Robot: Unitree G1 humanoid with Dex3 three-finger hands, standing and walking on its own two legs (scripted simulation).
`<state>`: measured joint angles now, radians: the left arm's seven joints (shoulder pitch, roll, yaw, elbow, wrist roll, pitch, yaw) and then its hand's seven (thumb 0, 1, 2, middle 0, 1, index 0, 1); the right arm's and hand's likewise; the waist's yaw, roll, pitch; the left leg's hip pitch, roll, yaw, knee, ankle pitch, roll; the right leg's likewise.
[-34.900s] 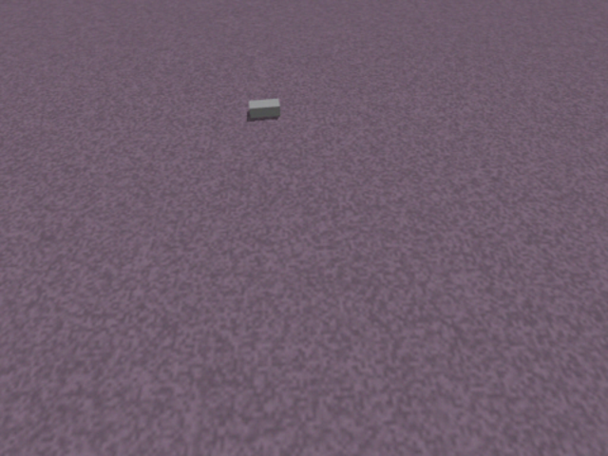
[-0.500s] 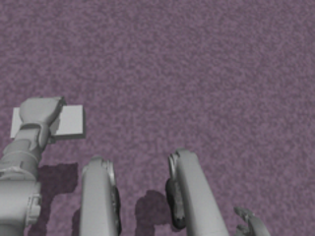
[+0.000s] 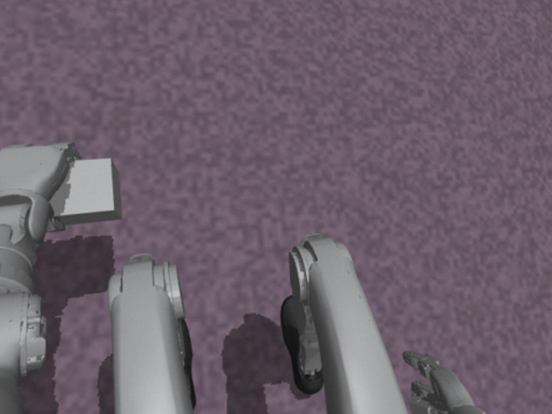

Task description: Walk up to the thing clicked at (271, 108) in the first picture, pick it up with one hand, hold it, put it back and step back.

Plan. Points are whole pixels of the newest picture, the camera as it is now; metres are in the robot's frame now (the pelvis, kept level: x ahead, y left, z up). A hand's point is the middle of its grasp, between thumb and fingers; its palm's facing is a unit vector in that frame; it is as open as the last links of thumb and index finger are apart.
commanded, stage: crouch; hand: left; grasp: from above
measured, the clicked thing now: (55, 195) +0.43 +0.30 -0.20
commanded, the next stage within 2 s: lower in 0.36 s
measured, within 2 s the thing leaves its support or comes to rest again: neither
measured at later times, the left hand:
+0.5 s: hand (59, 197) +0.43 +0.30 -0.22, palm faces -0.47 -0.05 -0.88, open 11.2 cm
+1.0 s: hand (75, 204) +0.43 +0.30 -0.28, palm faces -0.47 -0.07 -0.88, open 11.2 cm
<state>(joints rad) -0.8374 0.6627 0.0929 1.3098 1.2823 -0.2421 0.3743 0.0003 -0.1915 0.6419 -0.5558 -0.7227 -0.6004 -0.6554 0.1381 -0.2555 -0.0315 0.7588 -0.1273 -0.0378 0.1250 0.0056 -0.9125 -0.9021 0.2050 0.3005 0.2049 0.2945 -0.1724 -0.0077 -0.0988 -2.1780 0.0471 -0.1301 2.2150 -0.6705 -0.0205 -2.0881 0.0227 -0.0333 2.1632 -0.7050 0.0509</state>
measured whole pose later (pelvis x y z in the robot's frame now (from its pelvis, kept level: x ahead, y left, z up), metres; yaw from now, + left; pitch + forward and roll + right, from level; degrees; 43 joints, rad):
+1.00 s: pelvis +0.00 +0.00 -0.08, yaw -3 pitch +31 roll -8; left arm -0.91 0.81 0.16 1.53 1.35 -0.30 0.50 0.00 -0.18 0.64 -0.55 -0.72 -0.59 -0.66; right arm 0.09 -0.27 0.07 0.79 -0.21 -0.06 0.15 0.00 -0.91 -0.90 0.21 0.30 0.21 0.30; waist -0.25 -0.07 0.01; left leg -2.37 0.03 -0.21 2.49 -0.68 -0.04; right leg -2.27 0.05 -0.07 2.41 -0.70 0.06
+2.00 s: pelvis +0.00 +0.01 -0.10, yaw -7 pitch +27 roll -12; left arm -0.93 0.93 0.17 1.72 1.34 -0.30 0.64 0.00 -0.19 0.64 -0.57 -0.71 -0.61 -0.65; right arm 0.04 -0.30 0.21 0.76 -0.31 -0.17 0.23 0.00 -0.90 -0.90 0.21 0.30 0.20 0.30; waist -0.31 -0.12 0.10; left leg -2.37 0.03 -0.28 2.59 -0.72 -0.04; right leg -2.25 0.08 -0.12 2.45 -0.70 0.08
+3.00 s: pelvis +0.00 +0.01 -0.10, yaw -8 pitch +26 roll -13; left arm -0.92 0.96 0.15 1.69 1.32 -0.32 0.62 0.00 -0.50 1.03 -0.08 -1.02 -0.08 -1.01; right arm 0.05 -0.31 0.24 0.74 -0.30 -0.20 0.26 0.00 -0.89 -0.90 0.21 0.30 0.21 0.30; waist -0.31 -0.13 0.13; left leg -2.35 0.03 -0.29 2.59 -0.71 -0.03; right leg -2.22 0.08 -0.13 2.43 -0.70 0.08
